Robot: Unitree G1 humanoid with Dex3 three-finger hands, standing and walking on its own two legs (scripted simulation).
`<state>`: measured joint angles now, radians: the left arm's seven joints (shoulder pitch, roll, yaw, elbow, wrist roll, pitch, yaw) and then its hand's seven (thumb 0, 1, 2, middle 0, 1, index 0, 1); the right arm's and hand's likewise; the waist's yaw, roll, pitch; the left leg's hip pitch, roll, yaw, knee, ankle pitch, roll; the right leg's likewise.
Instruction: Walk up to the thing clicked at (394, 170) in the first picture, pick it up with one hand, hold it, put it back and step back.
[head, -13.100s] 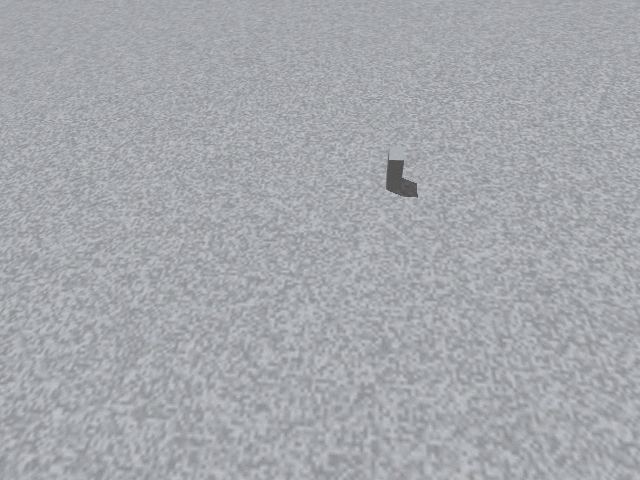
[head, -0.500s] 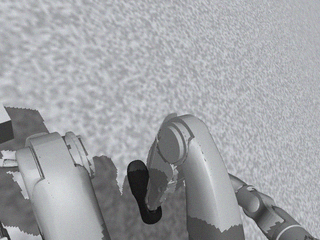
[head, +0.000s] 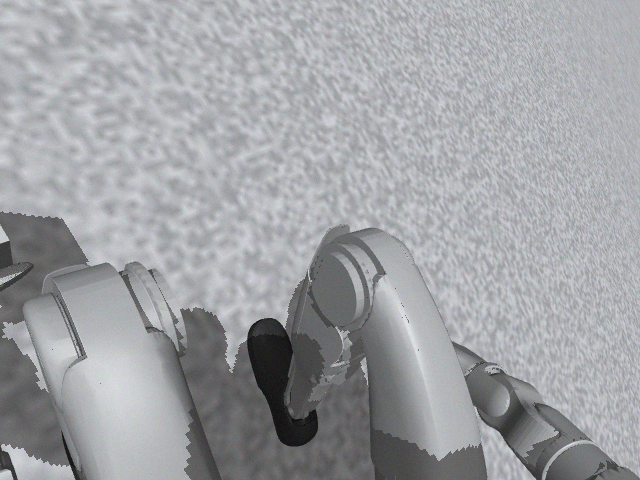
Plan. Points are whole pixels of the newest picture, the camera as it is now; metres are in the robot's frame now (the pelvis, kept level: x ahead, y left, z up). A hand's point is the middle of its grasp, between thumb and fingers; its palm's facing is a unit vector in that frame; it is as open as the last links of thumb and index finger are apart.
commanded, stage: close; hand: left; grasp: from the side
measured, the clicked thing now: out of the picture +0.40 +0.29 -0.19
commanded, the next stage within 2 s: settle in 1.42 s
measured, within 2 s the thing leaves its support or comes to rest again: leaves its support in 1.68 s
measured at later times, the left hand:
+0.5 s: hand out of the picture +0.39 +0.29 -0.18, palm faces +0.41 -0.91 +0.03, open 12.3 cm
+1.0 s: hand out of the picture +0.38 +0.29 -0.18, palm faces +0.42 -0.91 +0.02, open 12.3 cm
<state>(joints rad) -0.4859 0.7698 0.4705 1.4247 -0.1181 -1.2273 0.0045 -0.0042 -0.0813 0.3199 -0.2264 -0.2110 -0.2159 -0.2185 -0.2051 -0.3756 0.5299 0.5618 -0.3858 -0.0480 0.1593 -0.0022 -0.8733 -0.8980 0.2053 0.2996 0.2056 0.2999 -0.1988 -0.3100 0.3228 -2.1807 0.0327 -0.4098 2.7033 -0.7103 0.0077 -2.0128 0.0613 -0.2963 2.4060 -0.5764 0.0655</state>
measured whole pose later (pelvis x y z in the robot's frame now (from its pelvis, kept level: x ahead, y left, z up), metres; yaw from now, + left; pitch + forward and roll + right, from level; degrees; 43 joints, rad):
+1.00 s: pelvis +0.00 +0.00 +0.00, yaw +0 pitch +8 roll -19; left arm -0.51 0.78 0.49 1.39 -0.12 -1.19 0.02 0.00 -0.32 0.69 -0.49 -0.69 -0.50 -0.72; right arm -0.20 -0.37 0.52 0.56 -0.37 -0.03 0.16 0.00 -0.86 -0.89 0.21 0.30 0.21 0.30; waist -0.20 -0.31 0.32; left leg -2.19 0.04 -0.40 2.69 -0.71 0.01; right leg -2.02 0.06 -0.29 2.40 -0.57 0.06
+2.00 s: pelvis +0.00 -0.01 +0.01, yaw +1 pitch +11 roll -17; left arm -0.44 0.67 0.44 1.12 -0.14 -1.05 -0.01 -0.01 -0.61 0.84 -0.64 -0.96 -0.65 -0.97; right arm -0.12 -0.36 0.41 0.58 -0.31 -0.01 0.17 0.00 -0.89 -0.90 0.21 0.30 0.21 0.30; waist -0.16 -0.23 0.22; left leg -2.20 0.04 -0.36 2.65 -0.70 0.01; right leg -2.05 0.04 -0.26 2.39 -0.59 0.05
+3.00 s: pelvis +0.04 -0.02 +0.18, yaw +13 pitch +31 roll -5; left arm -0.11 0.28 0.28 0.18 -0.29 -0.39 -0.19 -0.01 -0.61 0.87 -0.60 -1.02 -0.60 -1.04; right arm 0.05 -0.28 -0.02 0.57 0.05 -0.01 0.00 0.01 -0.91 -0.90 0.20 0.30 0.20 0.30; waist 0.00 0.02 -0.18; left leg -1.90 0.04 -0.08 2.05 -0.70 0.00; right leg -1.85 -0.03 -0.07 1.99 -0.69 0.00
